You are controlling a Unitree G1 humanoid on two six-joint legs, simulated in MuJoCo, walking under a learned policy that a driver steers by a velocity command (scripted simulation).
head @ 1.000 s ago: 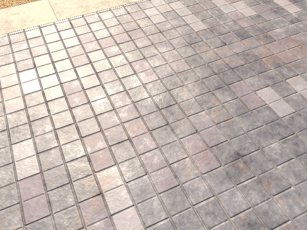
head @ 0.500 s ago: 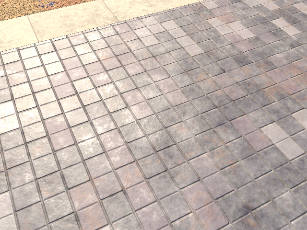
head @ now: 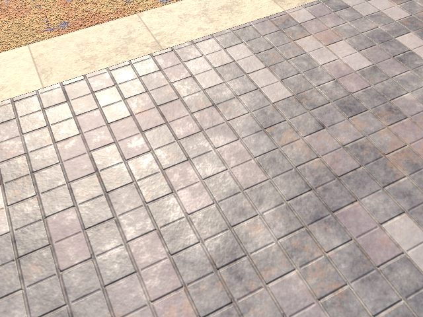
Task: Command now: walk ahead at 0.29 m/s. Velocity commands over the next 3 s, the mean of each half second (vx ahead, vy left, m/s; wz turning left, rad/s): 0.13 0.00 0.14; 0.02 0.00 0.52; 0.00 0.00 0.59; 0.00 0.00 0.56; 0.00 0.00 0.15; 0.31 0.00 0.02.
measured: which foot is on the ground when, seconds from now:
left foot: up 0.00-0.28, down 0.30-0.72, up 0.74-1.00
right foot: down 0.00-0.30, up 0.32-0.68, down 0.70-1.00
